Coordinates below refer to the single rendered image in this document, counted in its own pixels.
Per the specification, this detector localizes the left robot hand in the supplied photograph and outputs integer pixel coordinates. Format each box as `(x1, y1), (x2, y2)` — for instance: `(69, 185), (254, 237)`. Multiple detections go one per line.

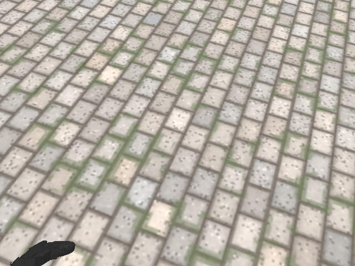
(10, 241), (75, 266)

